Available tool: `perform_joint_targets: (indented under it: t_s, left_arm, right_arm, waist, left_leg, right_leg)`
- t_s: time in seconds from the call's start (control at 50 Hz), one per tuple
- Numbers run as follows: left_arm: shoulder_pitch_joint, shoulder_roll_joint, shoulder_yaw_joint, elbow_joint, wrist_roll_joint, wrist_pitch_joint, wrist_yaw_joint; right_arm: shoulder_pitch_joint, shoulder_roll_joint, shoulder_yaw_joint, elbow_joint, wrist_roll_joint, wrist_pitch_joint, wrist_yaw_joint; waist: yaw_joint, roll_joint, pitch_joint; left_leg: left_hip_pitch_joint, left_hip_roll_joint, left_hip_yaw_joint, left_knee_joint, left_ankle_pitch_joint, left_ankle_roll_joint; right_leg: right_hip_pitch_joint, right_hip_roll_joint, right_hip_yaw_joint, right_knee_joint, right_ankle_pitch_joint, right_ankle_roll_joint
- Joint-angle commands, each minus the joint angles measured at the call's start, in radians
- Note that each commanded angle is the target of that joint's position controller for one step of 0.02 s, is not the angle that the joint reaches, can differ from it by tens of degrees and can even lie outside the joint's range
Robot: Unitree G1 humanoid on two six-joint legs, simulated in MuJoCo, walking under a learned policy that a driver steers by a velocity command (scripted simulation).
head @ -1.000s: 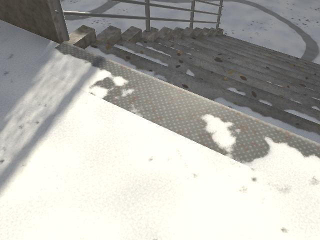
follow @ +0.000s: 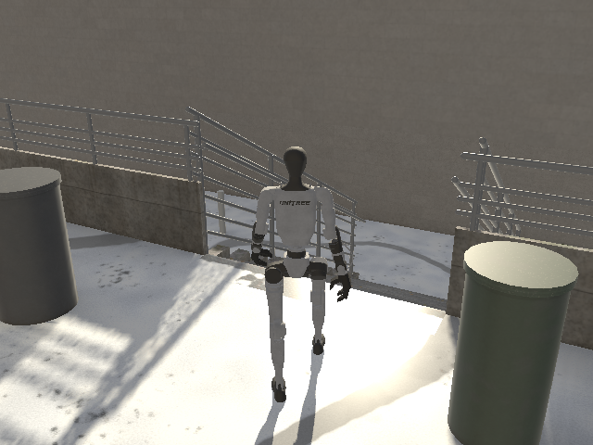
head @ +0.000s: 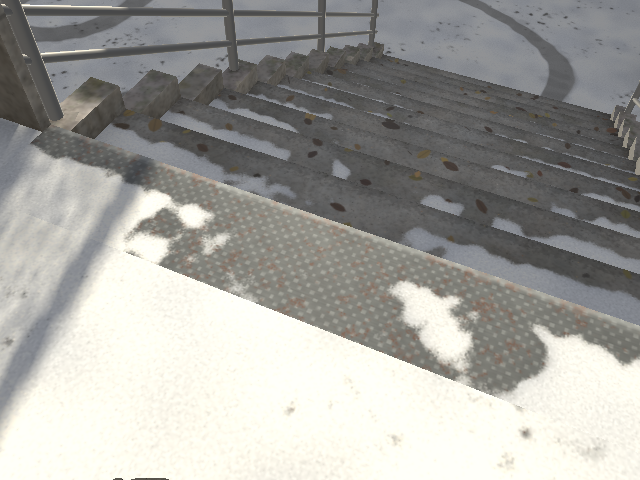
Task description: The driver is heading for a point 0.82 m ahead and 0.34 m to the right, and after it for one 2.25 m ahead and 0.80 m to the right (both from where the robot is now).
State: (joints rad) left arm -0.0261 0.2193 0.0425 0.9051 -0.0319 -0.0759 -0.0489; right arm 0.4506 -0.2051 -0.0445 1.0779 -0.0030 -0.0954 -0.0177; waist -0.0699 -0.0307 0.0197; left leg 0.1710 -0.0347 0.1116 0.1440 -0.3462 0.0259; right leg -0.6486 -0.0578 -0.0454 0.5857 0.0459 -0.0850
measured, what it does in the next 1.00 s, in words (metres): walks ahead, turning right: right foot, then left foot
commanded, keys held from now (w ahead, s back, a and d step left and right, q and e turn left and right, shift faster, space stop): w+e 1.00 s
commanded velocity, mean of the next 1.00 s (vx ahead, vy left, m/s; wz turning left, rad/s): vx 0.50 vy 0.00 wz -0.53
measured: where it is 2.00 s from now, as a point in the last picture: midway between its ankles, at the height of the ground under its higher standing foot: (452, 337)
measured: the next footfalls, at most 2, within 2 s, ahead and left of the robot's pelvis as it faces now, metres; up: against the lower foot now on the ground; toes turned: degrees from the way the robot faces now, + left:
right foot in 0.08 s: +0.24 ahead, -0.11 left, +0.00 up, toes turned -5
left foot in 0.56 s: +0.55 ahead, +0.04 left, +0.00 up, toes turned -21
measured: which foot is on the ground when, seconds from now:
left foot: down 0.00-0.10, up 0.12-0.54, down 0.56-1.00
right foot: up 0.00-0.06, down 0.08-0.58, up 0.60-1.00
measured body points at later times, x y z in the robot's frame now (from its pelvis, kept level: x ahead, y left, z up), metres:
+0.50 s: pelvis +0.31 -0.03 +0.01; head +0.33 -0.04 +0.46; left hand +0.39 +0.24 -0.12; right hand +0.48 -0.31 -0.07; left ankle +0.52 +0.07 -0.70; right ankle +0.20 -0.11 -0.73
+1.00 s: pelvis +0.55 -0.09 +0.01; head +0.58 -0.11 +0.45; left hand +0.86 -0.02 -0.08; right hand +0.41 -0.34 -0.12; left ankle +0.51 +0.06 -0.73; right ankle +0.62 -0.30 -0.69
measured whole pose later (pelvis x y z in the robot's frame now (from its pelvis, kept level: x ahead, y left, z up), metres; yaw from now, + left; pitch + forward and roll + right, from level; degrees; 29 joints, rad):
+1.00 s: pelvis +0.55 -0.09 +0.01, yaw -34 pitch +2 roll +2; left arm 0.09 0.25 0.07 0.67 -0.02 -0.02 -0.05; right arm 0.33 -0.28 -0.08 0.87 0.01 -0.08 -0.01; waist -0.09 -0.03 0.03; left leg 0.03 0.01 0.23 0.28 -0.33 -0.01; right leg -0.67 -0.09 0.00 0.72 -0.03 -0.05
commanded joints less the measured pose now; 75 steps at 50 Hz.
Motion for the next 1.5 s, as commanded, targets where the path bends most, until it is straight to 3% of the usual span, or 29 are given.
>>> perform_joint_targets:
  t_s: [0.02, 0.08, 0.1, 0.12, 0.16, 0.2, 0.3, 0.4, 0.48, 0.54, 0.56, 0.58, 0.6, 0.62, 0.64, 0.7, 0.98, 1.04, 1.08, 1.1, 1.12, 1.14, 1.16, 1.22, 1.3, 1.36, 1.4, 1.46, 1.5]
  left_arm:
    - [-0.114, 0.078, 0.016, -0.098, 0.0, -0.021, -0.022]
    - [0.287, 0.21, 0.088, -0.007, 0.002, -0.009, -0.01]
    - [0.435, 0.312, 0.112, 0.003, 0.021, 0.001, 0.005]
    - [0.436, 0.273, 0.093, 0.015, 0.022, 0.003, 0.01]
    - [0.291, 0.171, 0.064, -0.017, 0.014, -0.013, 0.01]
    - [0.17, 0.115, 0.042, -0.055, 0.027, -0.023, 0.004]
    - [0.232, 0.176, 0.053, -0.062, 0.021, -0.022, 0.038]
    - [0.338, 0.188, 0.06, -0.058, 0.009, -0.007, 0.056]
    - [0.379, 0.179, 0.06, -0.057, 0.0, 0.007, 0.064]
    - [0.348, 0.168, 0.058, -0.084, 0.011, 0.015, 0.07]
    - [0.335, 0.117, 0.04, -0.104, 0.02, 0.011, 0.064]
    - [0.44, 0.051, 0.022, -0.128, 0.012, -0.001, 0.062]
    - [0.495, 0.087, 0.018, -0.146, -0.016, -0.01, 0.057]
    - [0.435, 0.19, 0.043, -0.133, -0.025, -0.005, 0.06]
    - [0.351, 0.201, 0.049, -0.147, -0.012, 0.005, 0.061]
    - [0.323, 0.146, 0.056, -0.169, 0.002, 0.026, 0.054]
    - [0.027, 0.072, 0.03, -0.33, 0.006, 0.042, -0.006]
    - [0.057, 0.109, 0.049, -0.349, 0.008, 0.049, -0.014]
    - [0.314, 0.191, 0.098, -0.285, 0.006, 0.056, -0.003]
    - [0.48, 0.277, 0.133, -0.247, 0.006, 0.066, 0.02]
    - [0.436, 0.391, 0.138, -0.256, 0.003, 0.053, 0.025]
    - [0.489, 0.311, 0.115, -0.275, 0.009, 0.042, 0.017]
    - [0.455, 0.25, 0.098, -0.252, 0.007, 0.033, 0.018]
    - [0.261, 0.172, 0.066, -0.292, 0.027, 0.032, 0.026]
    - [0.275, 0.183, 0.068, -0.272, 0.03, 0.023, 0.049]
    - [0.306, 0.153, 0.053, -0.239, 0.033, 0.035, 0.075]
    - [0.332, 0.153, 0.049, -0.211, 0.049, 0.05, 0.081]
    - [0.303, 0.136, 0.037, -0.213, 0.065, 0.056, 0.068]
    - [0.27, 0.133, 0.033, -0.213, 0.037, 0.05, 0.078]
  right_arm:
    - [0.016, -0.17, -0.035, -0.036, -0.001, 0.005, -0.009]
    - [-0.039, -0.199, -0.036, -0.083, -0.009, 0.019, -0.014]
    - [0.036, -0.094, -0.001, -0.124, -0.014, -0.008, 0.006]
    - [0.022, -0.066, 0.013, -0.124, 0.006, -0.056, 0.024]
    - [-0.175, -0.173, -0.014, -0.2, 0.05, -0.092, 0.022]
    - [-0.185, -0.177, -0.035, -0.208, 0.018, -0.076, 0.001]
    - [-0.268, -0.134, -0.035, -0.281, -0.013, -0.027, -0.016]
    - [-0.474, -0.107, -0.02, -0.346, 0.003, -0.034, -0.001]
    - [-0.514, -0.157, -0.03, -0.38, 0.015, -0.048, 0.021]
    - [-0.371, -0.202, -0.05, -0.356, 0.015, -0.063, 0.024]
    - [-0.225, -0.247, -0.065, -0.337, -0.003, -0.068, 0.018]
    - [-0.087, -0.336, -0.086, -0.324, -0.023, -0.06, 0.011]
    - [-0.054, -0.317, -0.086, -0.302, -0.007, -0.046, 0.019]
    - [-0.118, -0.209, -0.058, -0.333, -0.001, -0.041, 0.019]
    - [-0.17, -0.171, -0.045, -0.343, 0.0, -0.032, 0.018]
    - [-0.255, -0.135, -0.031, -0.332, -0.013, -0.025, 0.021]
    - [-0.127, -0.242, -0.075, -0.263, 0.018, 0.009, 0.005]
    - [-0.147, -0.285, -0.086, -0.271, 0.034, 0.028, -0.002]
    - [-0.175, -0.294, -0.086, -0.28, 0.045, 0.041, -0.006]
    - [-0.167, -0.255, -0.07, -0.296, 0.025, 0.035, -0.007]
    - [-0.079, -0.102, -0.021, -0.361, -0.015, 0.004, 0.01]
    - [-0.175, -0.182, -0.031, -0.381, 0.026, -0.037, 0.024]
    - [-0.248, -0.219, -0.042, -0.4, 0.059, -0.053, 0.027]
    - [-0.234, -0.233, -0.054, -0.39, -0.008, -0.044, 0.009]
    - [-0.224, -0.176, -0.042, -0.403, -0.014, 0.007, -0.006]
    - [-0.293, -0.115, -0.014, -0.407, -0.035, 0.011, 0.009]
    - [-0.289, -0.093, -0.006, -0.387, -0.021, 0.007, 0.028]
    - [-0.267, -0.147, -0.025, -0.373, -0.006, 0.018, 0.043]
    - [-0.269, -0.164, -0.029, -0.399, -0.013, 0.015, 0.05]
  waist:
    - [0.044, 0.129, 0.068]
    - [0.241, 0.143, -0.168]
    - [0.202, -0.099, -0.328]
    - [0.184, -0.139, -0.434]
    - [0.162, -0.028, -0.182]
    - [0.068, 0.057, -0.083]
    - [0.049, -0.006, -0.004]
    - [0.133, -0.047, 0.006]
    - [0.136, -0.058, -0.016]
    - [0.045, -0.084, -0.069]
    - [-0.022, -0.032, -0.19]
    - [-0.012, 0.205, -0.351]
    - [0.011, 0.405, -0.401]
    - [-0.008, 0.234, -0.257]
    - [-0.008, 0.135, -0.151]
    - [0.055, 0.143, -0.025]
    - [-0.014, 0.089, 0.065]
    - [0.036, 0.128, 0.018]
    - [0.182, 0.12, -0.124]
    - [0.251, 0.025, -0.21]
    - [0.106, -0.231, -0.296]
    - [0.194, -0.135, -0.41]
    - [0.189, -0.087, -0.239]
    - [0.06, 0.011, -0.068]
    - [0.025, -0.007, -0.07]
    - [0.059, -0.034, -0.11]
    - [0.071, -0.071, -0.156]
    - [0.057, -0.038, -0.144]
    - [0.041, -0.074, -0.071]
  left_leg:
    - [-0.013, 0.305, -0.008, 0.113, 0.876, 0.104]
    - [-0.238, 0.247, 0.044, 0.68, 1.049, 0.033]
    - [-0.696, 0.082, 0.023, 1.129, 0.432, -0.038]
    - [-0.862, -0.023, -0.176, 1.322, -0.175, -0.024]
    - [-0.961, 0.094, -0.219, 1.28, -0.032, 0.026]
    - [-0.82, 0.159, -0.208, 1.13, 0.046, 0.015]
    - [-0.766, 0.162, -0.161, 0.83, 0.18, -0.06]
    - [-0.684, 0.072, -0.14, 0.443, 0.456, -0.069]
    - [-0.657, 0.057, -0.187, 0.335, 0.393, -0.054]
    - [-0.456, 0.05, -0.17, 0.275, 0.283, -0.003]
    - [-0.221, 0.158, -0.255, 0.305, 0.262, 0.054]
    - [0.154, 0.393, -0.597, 0.287, 0.184, 0.183]
    - [0.235, 0.509, -0.936, 0.182, -0.044, 0.261]
    - [0.116, 0.461, -0.817, 0.164, -0.137, 0.212]
    - [-0.027, 0.411, -0.639, 0.157, -0.06, 0.165]
    - [-0.288, 0.295, -0.364, 0.072, 0.172, 0.129]
    - [-0.142, 0.326, 0.015, 0.068, 0.488, 0.125]
    - [-0.093, 0.334, 0.069, 0.204, 0.858, 0.097]
    - [-0.167, 0.283, 0.12, 0.535, 1.019, 0.053]
    - [-0.425, 0.238, 0.123, 0.852, 0.698, 0.001]
    - [-0.865, 0.041, 0.001, 1.203, -0.248, -0.049]
    - [-0.983, 0.032, -0.202, 1.301, -0.253, -0.036]
    - [-1.057, 0.077, -0.198, 1.254, -0.162, -0.02]
    - [-0.863, 0.16, -0.197, 1.058, 0.01, -0.038]
    - [-0.767, 0.122, -0.146, 0.905, 0.1, -0.081]
    - [-0.664, 0.083, -0.11, 0.66, 0.373, -0.051]
    - [-0.551, 0.052, -0.095, 0.622, 0.498, -0.038]
    - [-0.485, 0.036, -0.089, 0.664, 0.415, -0.013]
    - [-0.553, 0.031, -0.103, 0.471, 0.273, 0.022]
  right_leg:
    - [0.037, 0.052, -0.05, -0.012, -0.103, -0.053]
    - [0.625, 0.093, 0.009, -0.029, -0.122, -0.136]
    - [1.049, -0.189, 0.532, -0.061, -0.289, -0.314]
    - [1.126, -0.302, 0.905, -0.28, -0.376, -0.364]
    - [0.864, -0.213, 0.607, -0.321, -0.267, -0.252]
    - [0.561, -0.135, 0.427, -0.364, -0.108, -0.216]
    - [0.328, -0.066, 0.302, -0.427, -0.035, -0.213]
    - [0.34, -0.017, 0.278, -0.38, -0.114, -0.141]
    - [0.479, -0.075, 0.396, -0.266, -0.172, -0.123]
    - [0.493, -0.05, 0.438, -0.112, -0.109, -0.084]
    - [0.406, 0.009, 0.377, 0.112, -0.132, -0.052]
    - [0.11, 0.148, 0.231, 0.46, -0.406, 0.019]
    - [-0.117, 0.126, 0.211, 0.663, -0.657, 0.032]
    - [-0.18, 0.064, 0.237, 0.75, -0.577, 0.036]
    - [-0.172, 0.027, 0.198, 0.75, -0.485, 0.042]
    - [-0.056, -0.049, 0.172, 0.626, -0.352, 0.051]
    - [-0.07, -0.028, 0.023, 0.11, -0.079, 0.029]
    - [0.065, 0.042, -0.048, 0.073, -0.233, -0.021]
    - [0.425, 0.131, -0.086, -0.019, -0.193, -0.079]
    - [0.739, 0.024, 0.111, -0.056, -0.171, -0.14]
    - [1.036, -0.229, 0.676, -0.135, -0.26, -0.324]
    - [1.075, -0.282, 0.863, -0.282, -0.404, -0.356]
    - [0.963, -0.252, 0.717, -0.3, -0.369, -0.301]
    - [0.552, -0.13, 0.452, -0.309, -0.056, -0.221]
    - [0.378, -0.076, 0.268, -0.265, 0.412, -0.205]
    - [0.349, -0.013, 0.157, -0.217, 0.49, -0.131]
    - [0.355, -0.013, 0.13, -0.195, 0.496, -0.112]
    - [0.38, -0.076, 0.147, -0.132, 0.518, -0.122]
    - [0.46, -0.087, 0.168, -0.042, 0.495, -0.089]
